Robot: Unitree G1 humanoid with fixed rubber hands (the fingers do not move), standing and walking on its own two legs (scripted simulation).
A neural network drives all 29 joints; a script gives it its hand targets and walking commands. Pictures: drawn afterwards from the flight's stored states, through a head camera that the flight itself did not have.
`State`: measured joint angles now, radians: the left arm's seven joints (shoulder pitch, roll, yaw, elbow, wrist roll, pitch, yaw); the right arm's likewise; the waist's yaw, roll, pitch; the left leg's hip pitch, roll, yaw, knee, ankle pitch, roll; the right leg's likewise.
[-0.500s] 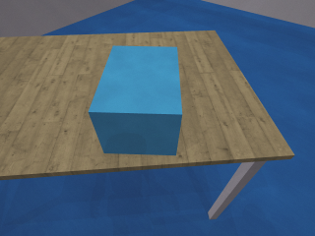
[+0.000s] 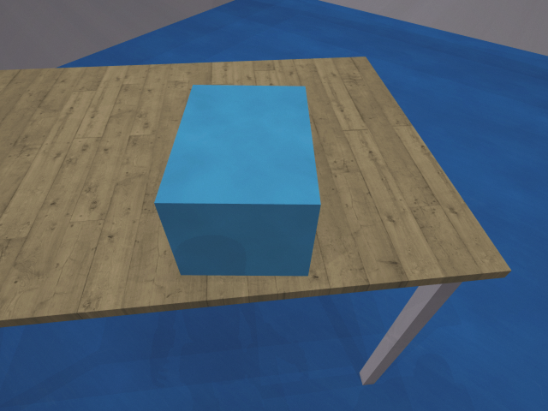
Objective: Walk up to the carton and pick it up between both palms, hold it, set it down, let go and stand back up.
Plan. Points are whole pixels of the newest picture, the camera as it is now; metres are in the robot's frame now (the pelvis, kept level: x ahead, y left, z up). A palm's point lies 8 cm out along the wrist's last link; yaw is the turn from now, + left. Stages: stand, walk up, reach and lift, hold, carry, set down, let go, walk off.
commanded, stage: walk up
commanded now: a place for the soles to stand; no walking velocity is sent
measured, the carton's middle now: (247, 174) +0.48 +0.05 +0.09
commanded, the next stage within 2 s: reach and lift in 0.44 s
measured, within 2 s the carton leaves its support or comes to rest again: neither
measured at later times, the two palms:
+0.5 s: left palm out of the picture +0.04 +0.25 -0.13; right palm out of the picture +0.03 -0.25 -0.14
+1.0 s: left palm out of the picture +0.08 +0.24 -0.08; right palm out of the picture +0.07 -0.22 -0.08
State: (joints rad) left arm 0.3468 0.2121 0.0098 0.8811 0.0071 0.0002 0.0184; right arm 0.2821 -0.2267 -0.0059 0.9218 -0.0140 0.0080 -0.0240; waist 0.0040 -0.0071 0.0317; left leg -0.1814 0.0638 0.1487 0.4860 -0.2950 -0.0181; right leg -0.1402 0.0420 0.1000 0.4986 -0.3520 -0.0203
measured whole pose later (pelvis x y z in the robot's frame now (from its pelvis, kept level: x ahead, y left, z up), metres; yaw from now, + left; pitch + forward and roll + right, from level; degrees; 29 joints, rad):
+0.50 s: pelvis +0.00 +0.00 -0.01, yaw -1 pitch +0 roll +1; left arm 0.30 0.23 -0.01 0.86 0.00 0.09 0.02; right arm 0.27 -0.23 -0.05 0.93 -0.06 0.01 -0.01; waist 0.00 0.00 0.02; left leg -0.23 0.07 0.16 0.55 -0.32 -0.02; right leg -0.20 0.04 0.10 0.59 -0.39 -0.02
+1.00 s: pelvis -0.06 +0.00 +0.00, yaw +1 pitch -4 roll +2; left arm 0.20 0.24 0.05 0.31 0.00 0.53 -0.03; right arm 0.28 -0.15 -0.01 0.40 0.07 0.19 -0.04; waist 0.00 -0.07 0.12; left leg -0.19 0.04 0.11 0.45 -0.19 -0.01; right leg -0.18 0.00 0.01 0.55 -0.29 -0.02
